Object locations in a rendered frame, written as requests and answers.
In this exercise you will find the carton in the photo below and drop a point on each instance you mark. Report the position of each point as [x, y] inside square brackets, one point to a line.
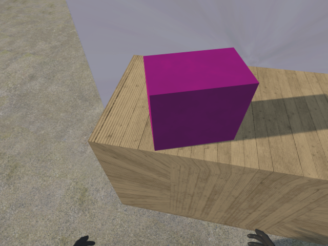
[197, 97]

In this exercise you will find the robot right hand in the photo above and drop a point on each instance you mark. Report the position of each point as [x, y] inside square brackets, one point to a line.
[261, 236]

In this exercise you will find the pedestal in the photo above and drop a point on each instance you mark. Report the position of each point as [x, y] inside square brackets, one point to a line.
[272, 177]

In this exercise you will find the robot left hand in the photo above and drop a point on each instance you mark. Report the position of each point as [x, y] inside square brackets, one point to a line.
[83, 242]

